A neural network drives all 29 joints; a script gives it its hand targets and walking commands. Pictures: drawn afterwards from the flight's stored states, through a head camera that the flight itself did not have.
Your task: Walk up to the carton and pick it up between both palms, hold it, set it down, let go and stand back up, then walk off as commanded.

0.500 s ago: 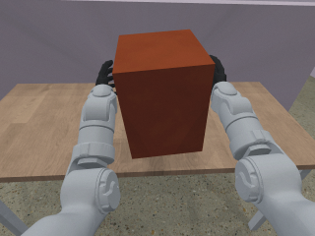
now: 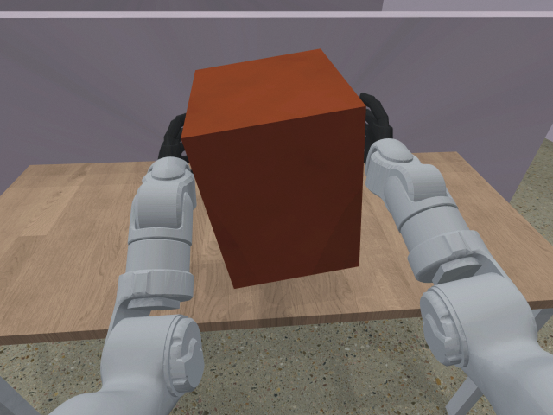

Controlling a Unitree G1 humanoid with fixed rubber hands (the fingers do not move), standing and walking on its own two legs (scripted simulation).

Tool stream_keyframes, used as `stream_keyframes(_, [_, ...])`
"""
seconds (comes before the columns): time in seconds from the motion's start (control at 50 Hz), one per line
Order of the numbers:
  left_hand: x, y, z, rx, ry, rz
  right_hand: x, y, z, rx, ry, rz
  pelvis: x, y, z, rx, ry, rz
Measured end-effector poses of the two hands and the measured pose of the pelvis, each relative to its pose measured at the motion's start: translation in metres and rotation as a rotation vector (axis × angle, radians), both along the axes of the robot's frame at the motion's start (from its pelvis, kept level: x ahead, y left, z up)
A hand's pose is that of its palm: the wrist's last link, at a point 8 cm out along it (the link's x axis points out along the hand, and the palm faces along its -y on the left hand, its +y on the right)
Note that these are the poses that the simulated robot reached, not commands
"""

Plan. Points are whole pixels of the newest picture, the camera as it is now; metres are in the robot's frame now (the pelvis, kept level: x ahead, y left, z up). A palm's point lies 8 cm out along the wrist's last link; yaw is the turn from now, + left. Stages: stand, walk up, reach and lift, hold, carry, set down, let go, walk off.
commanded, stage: reach and lift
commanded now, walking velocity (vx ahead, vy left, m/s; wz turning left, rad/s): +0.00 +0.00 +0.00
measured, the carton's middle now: (277, 168) +0.41 -0.01 +0.21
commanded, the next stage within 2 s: hold in 0.12 s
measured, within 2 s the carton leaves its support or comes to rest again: neither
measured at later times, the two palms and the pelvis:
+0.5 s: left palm (172, 158) +0.36 +0.13 +0.26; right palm (390, 138) +0.36 -0.15 +0.28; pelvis -0.01 +0.00 +0.00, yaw -1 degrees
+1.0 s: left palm (165, 150) +0.36 +0.14 +0.27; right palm (390, 124) +0.35 -0.14 +0.30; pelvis -0.02 -0.01 +0.00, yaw -1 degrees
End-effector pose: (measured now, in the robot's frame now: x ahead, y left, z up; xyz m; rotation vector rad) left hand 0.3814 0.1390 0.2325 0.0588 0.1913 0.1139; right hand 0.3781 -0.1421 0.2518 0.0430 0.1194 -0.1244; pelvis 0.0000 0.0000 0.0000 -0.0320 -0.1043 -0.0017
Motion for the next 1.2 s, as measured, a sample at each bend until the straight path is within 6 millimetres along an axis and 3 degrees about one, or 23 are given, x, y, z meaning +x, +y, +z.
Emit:
stream_keyframes(0.3, [-0.01,-0.013,0.014,-0.008,-0.01,-0.01,-0.014,-0.012,0.016,0.015,-0.008,-0.014,0.003,0.006,-0.001,-0.002,-0.005,-0.025])
stream_keyframes(0.84, [-0.029,-0.002,0.04,-0.05,0.007,0.008,-0.027,-0.002,0.044,-0.015,0.016,0.002,-0.023,-0.007,-0.001,0.009,0.018,-0.013])
stream_keyframes(1.2, [-0.019,0.002,0.03,-0.049,0.025,-0.004,-0.018,0.002,0.038,-0.029,0.039,-0.004,-0.018,-0.01,-0.001,0.004,0.043,-0.002])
